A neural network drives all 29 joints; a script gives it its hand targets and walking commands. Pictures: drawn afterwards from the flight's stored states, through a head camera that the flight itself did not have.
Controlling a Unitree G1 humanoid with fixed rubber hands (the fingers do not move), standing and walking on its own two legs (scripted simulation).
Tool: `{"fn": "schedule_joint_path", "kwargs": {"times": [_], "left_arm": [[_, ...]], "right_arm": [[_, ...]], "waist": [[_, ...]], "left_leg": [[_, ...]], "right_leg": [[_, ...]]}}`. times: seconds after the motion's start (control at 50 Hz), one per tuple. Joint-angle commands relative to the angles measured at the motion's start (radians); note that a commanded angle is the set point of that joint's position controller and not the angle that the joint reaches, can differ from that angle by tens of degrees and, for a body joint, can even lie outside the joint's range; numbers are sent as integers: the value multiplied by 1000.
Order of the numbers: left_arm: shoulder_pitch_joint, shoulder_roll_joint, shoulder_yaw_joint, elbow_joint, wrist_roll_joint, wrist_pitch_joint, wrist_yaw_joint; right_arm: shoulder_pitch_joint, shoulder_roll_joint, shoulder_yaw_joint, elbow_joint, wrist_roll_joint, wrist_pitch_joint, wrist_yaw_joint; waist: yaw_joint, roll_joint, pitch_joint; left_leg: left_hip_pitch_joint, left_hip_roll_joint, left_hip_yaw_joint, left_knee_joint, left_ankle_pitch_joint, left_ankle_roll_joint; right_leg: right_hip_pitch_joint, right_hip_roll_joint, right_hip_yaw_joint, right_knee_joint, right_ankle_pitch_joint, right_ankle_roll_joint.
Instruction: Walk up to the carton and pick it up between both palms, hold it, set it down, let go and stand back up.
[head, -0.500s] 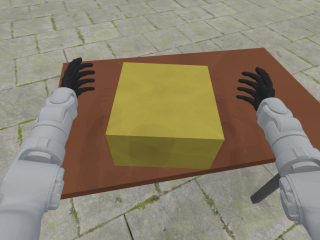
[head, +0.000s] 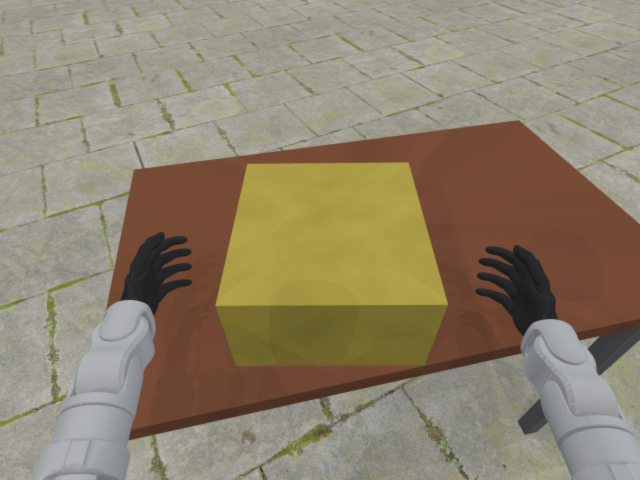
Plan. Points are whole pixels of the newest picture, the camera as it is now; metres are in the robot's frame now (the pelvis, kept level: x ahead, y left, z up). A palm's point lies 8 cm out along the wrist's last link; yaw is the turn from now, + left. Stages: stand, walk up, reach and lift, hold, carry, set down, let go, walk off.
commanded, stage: set down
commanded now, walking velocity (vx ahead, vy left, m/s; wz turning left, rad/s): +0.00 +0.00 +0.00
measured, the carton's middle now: (328, 256) +0.46 +0.01 +0.01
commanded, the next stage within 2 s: let go in 1.78 s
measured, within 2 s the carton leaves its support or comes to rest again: neither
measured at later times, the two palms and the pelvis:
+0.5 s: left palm (132, 388) +0.23 +0.24 +0.04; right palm (547, 405) +0.21 -0.23 +0.03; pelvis -0.01 +0.01 +0.00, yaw -2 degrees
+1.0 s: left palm (140, 422) +0.21 +0.23 -0.01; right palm (534, 435) +0.20 -0.23 -0.02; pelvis +0.02 +0.01 +0.00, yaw -1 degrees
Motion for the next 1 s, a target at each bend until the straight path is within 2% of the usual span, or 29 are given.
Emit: {"fn": "schedule_joint_path", "kwargs": {"times": [0.0, 0.06, 0.08, 0.1, 0.14, 0.18, 0.2, 0.22, 0.24, 0.28, 0.36, 0.38, 0.48, 0.56, 0.64, 0.72, 0.76, 0.8, 0.84, 0.9, 0.92, 0.96, 0.98], "left_arm": [[-157, 132, 41, -284, 0, -56, 4], [-82, 115, 38, -337, 2, -62, 16], [-158, 138, 24, -346, -16, -64, 19], [26, 86, 25, -345, -1, -68, 22], [107, 84, 29, -401, 12, -77, 15], [-8, 121, 26, -397, -1, -85, 19], [53, 103, 23, -394, 0, -94, 27], [32, 103, 12, -401, -7, -103, 33], [122, 79, 6, -403, -2, -113, 38], [174, 74, 1, -409, 1, -137, 38], [120, 83, -30, -372, -21, -162, 54], [187, 65, -35, -371, -18, -166, 56], [140, 80, -61, -319, -31, -187, 64], [235, 71, -64, -314, -17, -198, 62], [304, 64, -72, -316, -1, -209, 64], [330, 72, -77, -348, 3, -211, 72], [350, 68, -83, -359, 8, -210, 77], [387, 72, -79, -388, 10, -219, 80], [452, 62, -78, -354, 33, -222, 72], [496, 64, -68, -389, 44, -252, 66], [523, 55, -70, -347, 61, -252, 62], [534, 60, -66, -355, 60, -264, 57], [562, 48, -69, -310, 72, -260, 53]], "right_arm": [[-139, -129, -76, -290, -18, -57, 4], [-50, -119, -86, -322, -22, -54, 11], [-116, -127, -107, -356, -35, -48, 11], [54, -93, -83, -326, -31, -49, 17], [145, -85, -89, -381, -43, -57, 17], [39, -100, -113, -414, -57, -48, 16], [91, -90, -114, -403, -61, -49, 20], [78, -83, -125, -410, -65, -48, 25], [165, -62, -117, -408, -68, -51, 32], [215, -48, -113, -441, -74, -61, 38], [161, -52, -130, -436, -94, -49, 50], [222, -40, -122, -427, -93, -51, 54], [179, -46, -136, -417, -119, -51, 59], [267, -40, -121, -388, -130, -65, 56], [325, -39, -113, -365, -140, -83, 51], [345, -38, -114, -389, -147, -94, 47], [369, -36, -113, -385, -153, -99, 48], [401, -37, -110, -409, -155, -115, 49], [456, -37, -95, -367, -160, -129, 50], [500, -33, -83, -369, -152, -169, 48], [514, -41, -76, -330, -162, -176, 47], [510, -37, -74, -345, -156, -203, 46], [523, -41, -66, -301, -164, -210, 45]], "waist": [[12, -26, -260], [6, -6, -187], [0, 10, -202], [12, 2, -144], [6, 10, -175], [6, 18, -148], [13, 16, -90], [15, 23, -92], [22, 21, -69], [30, 8, -73], [34, 10, -1], [41, 4, 16], [42, -8, 15], [43, -31, 14], [39, -28, 28], [35, -28, 30], [32, -11, 28], [33, -14, 3], [31, -11, 6], [32, -8, -27], [25, -3, -12], [33, -5, -19], [31, -9, 5]], "left_leg": [[62, -33, -14, -11, 266, -9], [81, -25, -15, -16, 226, -16], [65, -25, -11, -18, 184, -14], [100, -19, -19, -23, 211, -16], [134, -20, -16, -21, 256, -20], [73, -20, -10, -27, 174, -14], [71, -17, -12, -34, 141, -14], [66, -12, -12, -42, 109, -13], [88, -8, -15, -45, 107, -13], [97, -8, -14, -43, 112, -11], [57, 1, -17, -56, 5, -5], [73, 4, -20, -59, 7, -4], [59, 3, -14, -52, -48, 1], [90, 2, -15, -48, 5, -2], [97, -1, -13, -40, 52, -7], [92, -6, -10, -35, 68, -11], [89, -8, -9, -27, 83, -16], [100, -9, -7, -16, 125, -20], [118, -12, -8, -1, 191, -28], [146, -17, -11, 27, 291, -35], [149, -17, -12, 33, 313, -39], [149, -17, -12, 43, 338, -38], [152, -18, -14, 45, 343, -41]], "right_leg": [[209, -16, 77, 13, 320, 17], [170, -17, 76, 4, 252, 6], [137, -19, 76, -2, 200, 5], [156, -18, 78, -3, 217, -2], [174, -17, 84, -10, 262, 0], [131, -22, 84, -11, 174, -1], [116, -21, 83, -15, 124, -4], [95, -21, 84, -21, 78, -9], [98, -21, 86, -22, 67, -13], [100, -25, 91, -26, 66, -14], [35, -28, 91, -32, -66, -17], [38, -28, 92, -35, -72, -19], [-8, -37, 100, -38, -149, -21], [23, -36, 101, -42, -97, -17], [44, -36, 100, -42, -45, -14], [46, -39, 95, -42, -17, -9], [47, -40, 93, -34, 4, -10], [70, -39, 92, -27, 57, -7], [81, -36, 89, -18, 139, -2], [107, -34, 87, -2, 257, 5], [107, -31, 85, 1, 282, 5], [113, -30, 84, 5, 304, 7], [106, -27, 80, 4, 306, 4]]}}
